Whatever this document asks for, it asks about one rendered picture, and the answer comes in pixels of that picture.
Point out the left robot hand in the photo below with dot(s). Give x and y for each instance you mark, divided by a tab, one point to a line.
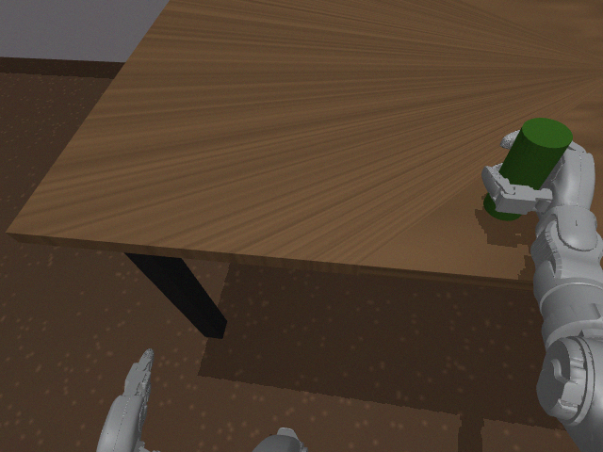
123	426

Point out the right robot arm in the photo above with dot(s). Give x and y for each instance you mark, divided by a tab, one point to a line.
568	285

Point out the can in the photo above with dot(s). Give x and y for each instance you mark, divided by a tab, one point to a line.
536	150

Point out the table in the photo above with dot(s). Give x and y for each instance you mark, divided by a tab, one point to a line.
342	136

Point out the right robot hand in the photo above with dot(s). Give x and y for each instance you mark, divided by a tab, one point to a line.
571	182

